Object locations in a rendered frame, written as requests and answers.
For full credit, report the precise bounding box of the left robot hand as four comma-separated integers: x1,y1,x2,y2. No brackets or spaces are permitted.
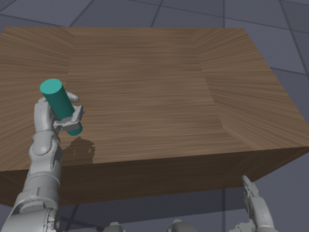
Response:
34,91,85,135

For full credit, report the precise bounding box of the right robot hand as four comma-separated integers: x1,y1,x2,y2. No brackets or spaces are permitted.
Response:
228,175,275,232

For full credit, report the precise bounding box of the left robot arm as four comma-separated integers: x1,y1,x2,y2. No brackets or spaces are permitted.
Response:
0,131,63,232

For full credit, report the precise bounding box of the can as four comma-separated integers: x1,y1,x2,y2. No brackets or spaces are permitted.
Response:
40,79,83,136

